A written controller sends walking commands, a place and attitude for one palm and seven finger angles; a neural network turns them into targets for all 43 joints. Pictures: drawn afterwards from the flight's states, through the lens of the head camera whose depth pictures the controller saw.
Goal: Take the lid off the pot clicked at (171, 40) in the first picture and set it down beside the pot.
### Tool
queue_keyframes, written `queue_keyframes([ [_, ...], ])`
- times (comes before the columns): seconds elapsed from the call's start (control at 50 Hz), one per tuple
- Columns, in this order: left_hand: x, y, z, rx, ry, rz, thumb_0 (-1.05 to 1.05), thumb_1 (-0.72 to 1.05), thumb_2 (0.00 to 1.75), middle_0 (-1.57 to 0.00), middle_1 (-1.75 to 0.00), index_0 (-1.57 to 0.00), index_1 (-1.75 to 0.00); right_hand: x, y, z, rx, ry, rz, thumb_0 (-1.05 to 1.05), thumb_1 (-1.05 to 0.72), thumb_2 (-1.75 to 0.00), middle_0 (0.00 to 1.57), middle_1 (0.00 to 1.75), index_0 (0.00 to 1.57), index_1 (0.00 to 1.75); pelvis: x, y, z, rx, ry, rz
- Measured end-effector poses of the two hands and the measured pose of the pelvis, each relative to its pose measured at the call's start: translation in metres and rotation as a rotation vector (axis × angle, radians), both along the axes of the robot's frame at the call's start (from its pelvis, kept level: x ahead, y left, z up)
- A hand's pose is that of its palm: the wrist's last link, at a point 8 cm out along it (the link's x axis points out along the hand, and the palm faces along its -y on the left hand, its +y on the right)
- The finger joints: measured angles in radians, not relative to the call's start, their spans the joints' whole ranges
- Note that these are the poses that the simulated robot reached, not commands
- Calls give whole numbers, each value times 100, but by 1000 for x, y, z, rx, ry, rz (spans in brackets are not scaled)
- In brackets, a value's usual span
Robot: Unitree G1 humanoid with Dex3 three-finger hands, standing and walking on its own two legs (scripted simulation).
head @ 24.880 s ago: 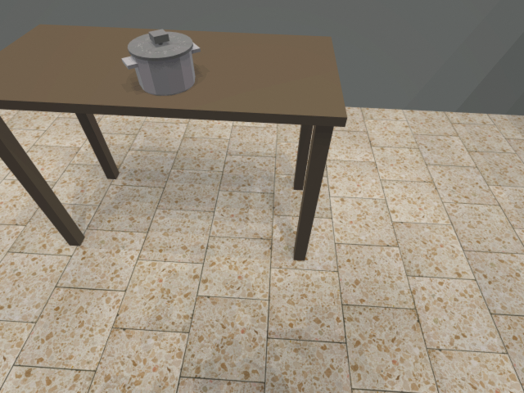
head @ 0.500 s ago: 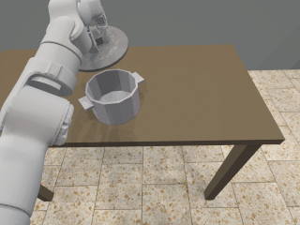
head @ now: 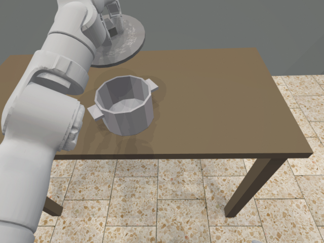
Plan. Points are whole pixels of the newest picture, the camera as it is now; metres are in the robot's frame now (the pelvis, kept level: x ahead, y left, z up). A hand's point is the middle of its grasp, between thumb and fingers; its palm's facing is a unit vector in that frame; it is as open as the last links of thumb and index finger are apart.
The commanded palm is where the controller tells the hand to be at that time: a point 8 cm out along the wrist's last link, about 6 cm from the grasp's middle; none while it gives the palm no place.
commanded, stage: move the lid sideways beside the pot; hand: left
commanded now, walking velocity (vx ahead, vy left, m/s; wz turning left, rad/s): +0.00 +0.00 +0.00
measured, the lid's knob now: (104, 29) +0.51 +0.11 +0.28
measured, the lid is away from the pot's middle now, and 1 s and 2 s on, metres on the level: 0.02 0.11 0.23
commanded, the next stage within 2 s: none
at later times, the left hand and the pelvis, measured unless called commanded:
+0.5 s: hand (79, 30) +0.48 +0.15 +0.29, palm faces -0.19 -0.08 -0.98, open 6.6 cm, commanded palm +0.47 +0.16 +0.35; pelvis +0.00 +0.00 +0.00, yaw +0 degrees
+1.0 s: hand (52, 31) +0.48 +0.21 +0.29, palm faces -0.19 -0.08 -0.98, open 6.6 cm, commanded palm +0.47 +0.22 +0.35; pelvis +0.00 +0.01 +0.00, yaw +0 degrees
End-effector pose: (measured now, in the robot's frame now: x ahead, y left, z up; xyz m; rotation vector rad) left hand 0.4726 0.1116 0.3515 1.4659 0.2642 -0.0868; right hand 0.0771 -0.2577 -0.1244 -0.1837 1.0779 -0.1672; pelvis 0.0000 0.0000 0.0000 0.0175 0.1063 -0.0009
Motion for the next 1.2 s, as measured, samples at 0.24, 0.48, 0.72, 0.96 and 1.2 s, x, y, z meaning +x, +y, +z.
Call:
queue_keyframes([
  [0.24,4,1,1,18,-30,-32,4,32,58,-62,-97,-79,-106,-2,-9,4,-19,1,-30,1,-91,-89,20,30,20,30,2,-2,0,-1,3,-12],
  [0.48,-4,40,-2,32,-33,17,4,32,58,-62,-97,-79,-106,4,-10,8,-26,8,-16,1,-91,-89,20,30,20,30,2,-1,0,-5,-9,-1],
  [0.72,-10,75,-2,53,-30,61,4,32,58,-62,-97,-79,-106,14,-3,13,-31,-15,0,1,-91,-89,20,30,20,30,-3,3,0,-8,-7,14],
  [0.96,-5,95,-2,44,-17,91,4,32,58,-62,-97,-79,-106,-4,-3,9,-30,39,-27,1,-91,-89,20,30,20,30,-3,6,0,-11,3,11],
  [1.2,-9,126,0,41,-30,152,4,32,58,-62,-97,-79,-106,-20,-11,8,-33,84,-65,1,-91,-89,20,30,20,30,0,5,0,-14,3,1],
])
